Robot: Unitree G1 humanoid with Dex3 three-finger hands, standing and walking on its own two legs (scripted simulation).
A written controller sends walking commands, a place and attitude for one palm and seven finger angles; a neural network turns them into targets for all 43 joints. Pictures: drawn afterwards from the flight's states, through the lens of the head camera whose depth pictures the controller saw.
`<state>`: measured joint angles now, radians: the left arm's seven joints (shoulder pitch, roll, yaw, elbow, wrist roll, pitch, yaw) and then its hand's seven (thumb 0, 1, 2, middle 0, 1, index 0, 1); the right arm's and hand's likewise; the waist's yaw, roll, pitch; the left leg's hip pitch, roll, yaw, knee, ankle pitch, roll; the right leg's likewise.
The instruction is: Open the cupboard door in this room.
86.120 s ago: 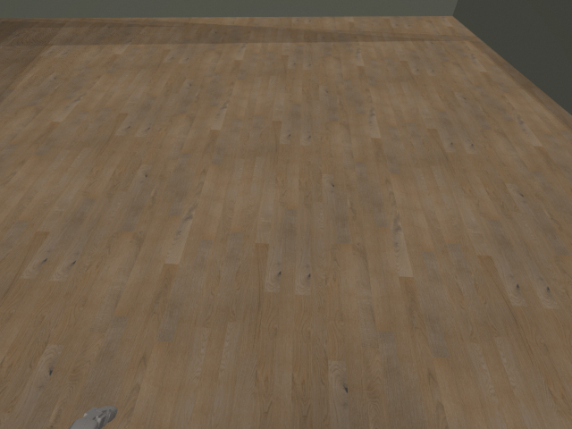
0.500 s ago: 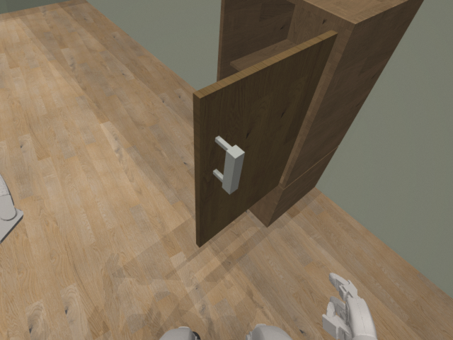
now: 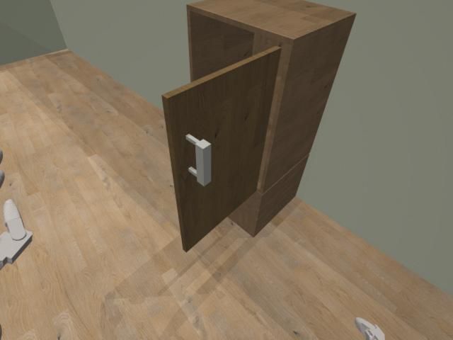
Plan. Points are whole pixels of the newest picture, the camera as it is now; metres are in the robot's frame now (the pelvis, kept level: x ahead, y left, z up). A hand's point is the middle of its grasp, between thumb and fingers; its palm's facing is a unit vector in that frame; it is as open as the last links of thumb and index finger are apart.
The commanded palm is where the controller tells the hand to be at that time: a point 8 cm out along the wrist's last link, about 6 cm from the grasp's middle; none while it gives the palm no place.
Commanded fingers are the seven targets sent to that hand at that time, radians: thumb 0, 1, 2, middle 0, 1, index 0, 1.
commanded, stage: stop stepping back and stand still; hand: left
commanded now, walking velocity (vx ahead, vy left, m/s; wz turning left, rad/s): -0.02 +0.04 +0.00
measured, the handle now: (197, 159) +0.51 +0.10 +0.03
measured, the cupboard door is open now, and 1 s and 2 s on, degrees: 91 91 91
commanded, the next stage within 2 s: let the arm hang, fingers relaxed in 0.78 s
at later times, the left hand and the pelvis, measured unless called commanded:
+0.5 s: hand (18, 266) +0.16 +0.26 +0.17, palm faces +0.39 -0.81 -0.44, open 7.4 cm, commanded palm +0.09 +0.30 +0.19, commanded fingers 0.00 0.90 0.90 -0.20 -0.30 -0.20 -0.30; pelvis -0.05 +0.00 +0.01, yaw -1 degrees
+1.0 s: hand (56, 336) +0.13 +0.26 +0.00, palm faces +0.14 -0.88 -0.45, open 7.4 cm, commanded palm none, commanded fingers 0.00 0.90 0.90 -0.20 -0.30 -0.20 -0.30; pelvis -0.08 +0.01 +0.00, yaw +1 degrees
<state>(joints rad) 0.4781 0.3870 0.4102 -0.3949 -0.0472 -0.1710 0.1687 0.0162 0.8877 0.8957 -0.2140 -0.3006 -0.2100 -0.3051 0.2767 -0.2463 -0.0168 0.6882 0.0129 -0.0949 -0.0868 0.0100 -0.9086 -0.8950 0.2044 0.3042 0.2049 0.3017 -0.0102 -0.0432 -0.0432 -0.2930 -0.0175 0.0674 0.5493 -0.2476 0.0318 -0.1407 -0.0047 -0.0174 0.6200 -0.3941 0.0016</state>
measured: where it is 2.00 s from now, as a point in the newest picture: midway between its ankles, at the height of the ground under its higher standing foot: outside the picture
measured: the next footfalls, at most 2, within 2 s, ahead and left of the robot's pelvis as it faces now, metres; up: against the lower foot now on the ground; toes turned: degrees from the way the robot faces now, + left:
none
